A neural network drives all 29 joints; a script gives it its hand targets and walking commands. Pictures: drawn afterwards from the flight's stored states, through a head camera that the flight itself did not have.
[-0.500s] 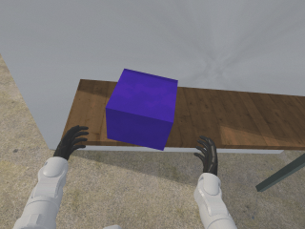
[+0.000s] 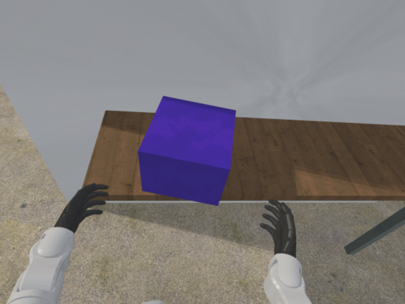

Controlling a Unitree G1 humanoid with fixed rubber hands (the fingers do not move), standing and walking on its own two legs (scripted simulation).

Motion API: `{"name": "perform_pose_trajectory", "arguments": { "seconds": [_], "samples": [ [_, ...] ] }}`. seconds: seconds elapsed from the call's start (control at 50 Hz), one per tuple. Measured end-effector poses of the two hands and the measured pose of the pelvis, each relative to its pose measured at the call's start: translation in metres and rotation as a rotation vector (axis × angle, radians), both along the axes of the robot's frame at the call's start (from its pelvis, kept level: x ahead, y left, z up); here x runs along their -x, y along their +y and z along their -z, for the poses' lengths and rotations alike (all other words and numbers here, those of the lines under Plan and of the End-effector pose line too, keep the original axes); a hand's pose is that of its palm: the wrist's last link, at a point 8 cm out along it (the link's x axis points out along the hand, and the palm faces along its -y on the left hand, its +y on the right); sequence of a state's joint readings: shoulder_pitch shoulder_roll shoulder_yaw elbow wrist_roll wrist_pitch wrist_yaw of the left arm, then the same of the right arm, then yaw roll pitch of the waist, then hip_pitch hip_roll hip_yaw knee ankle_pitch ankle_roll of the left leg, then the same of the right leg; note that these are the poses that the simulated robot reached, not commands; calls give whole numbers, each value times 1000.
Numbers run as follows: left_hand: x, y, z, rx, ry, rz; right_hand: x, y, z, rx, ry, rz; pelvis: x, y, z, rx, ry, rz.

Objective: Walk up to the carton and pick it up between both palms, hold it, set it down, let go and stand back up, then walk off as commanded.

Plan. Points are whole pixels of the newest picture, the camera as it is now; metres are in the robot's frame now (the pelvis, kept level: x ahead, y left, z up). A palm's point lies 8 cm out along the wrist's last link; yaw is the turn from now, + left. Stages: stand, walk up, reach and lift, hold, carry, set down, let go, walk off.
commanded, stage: set down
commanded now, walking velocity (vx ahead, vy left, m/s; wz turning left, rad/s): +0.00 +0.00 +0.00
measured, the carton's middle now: (189, 149) +0.50 +0.02 -0.03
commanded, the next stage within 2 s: let go in 1.38 s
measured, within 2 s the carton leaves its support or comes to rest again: neither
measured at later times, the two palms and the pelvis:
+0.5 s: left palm (87, 244) +0.23 +0.22 -0.02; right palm (301, 254) +0.20 -0.21 -0.01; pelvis +0.03 -0.04 +0.00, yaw -2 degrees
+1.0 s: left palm (86, 251) +0.22 +0.22 -0.03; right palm (304, 263) +0.19 -0.22 -0.03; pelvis +0.03 -0.04 +0.00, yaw -2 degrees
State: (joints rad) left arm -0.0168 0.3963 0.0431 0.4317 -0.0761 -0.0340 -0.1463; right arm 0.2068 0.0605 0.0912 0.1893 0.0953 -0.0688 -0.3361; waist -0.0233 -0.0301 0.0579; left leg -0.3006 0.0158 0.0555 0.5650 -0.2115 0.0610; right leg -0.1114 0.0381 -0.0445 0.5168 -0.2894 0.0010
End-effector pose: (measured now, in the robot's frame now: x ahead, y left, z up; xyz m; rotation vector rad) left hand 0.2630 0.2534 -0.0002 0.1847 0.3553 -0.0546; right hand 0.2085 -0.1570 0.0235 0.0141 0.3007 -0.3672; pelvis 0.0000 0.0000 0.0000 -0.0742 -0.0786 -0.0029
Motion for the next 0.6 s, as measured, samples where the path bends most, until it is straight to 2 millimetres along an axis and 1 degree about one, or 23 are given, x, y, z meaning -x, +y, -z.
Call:
{"name": "perform_pose_trajectory", "arguments": {
  "seconds": [0.08, 0.14, 0.24, 0.3, 0.38, 0.48, 0.6],
  "samples": [
    [6, -5, 15, -36, 80, 16, 1, -12, 13, -29, 33, 21, -5, -1, 1, -31, 16, 26],
    [15, -7, 20, -50, 116, 5, 3, -19, 21, -33, 65, -5, -9, -5, 0, -38, 22, 26],
    [29, -13, 26, -48, 159, -16, 0, -31, 25, -40, 67, -24, -18, -16, -1, -52, 34, 27],
    [35, -19, 28, -50, 174, -18, -2, -39, 26, -47, 61, -21, -21, -23, -2, -61, 39, 28],
    [37, -27, 27, -55, 181, -9, 1, -46, 30, -58, 78, -18, -24, -30, -3, -71, 43, 28],
    [35, -33, 25, -51, 177, 4, 4, -51, 34, -66, 93, -18, -26, -36, -3, -77, 46, 29],
    [35, -35, 24, -51, 178, 7, 4, -54, 34, -59, 95, -36, -27, -38, -3, -78, 46, 30]
  ]
}}
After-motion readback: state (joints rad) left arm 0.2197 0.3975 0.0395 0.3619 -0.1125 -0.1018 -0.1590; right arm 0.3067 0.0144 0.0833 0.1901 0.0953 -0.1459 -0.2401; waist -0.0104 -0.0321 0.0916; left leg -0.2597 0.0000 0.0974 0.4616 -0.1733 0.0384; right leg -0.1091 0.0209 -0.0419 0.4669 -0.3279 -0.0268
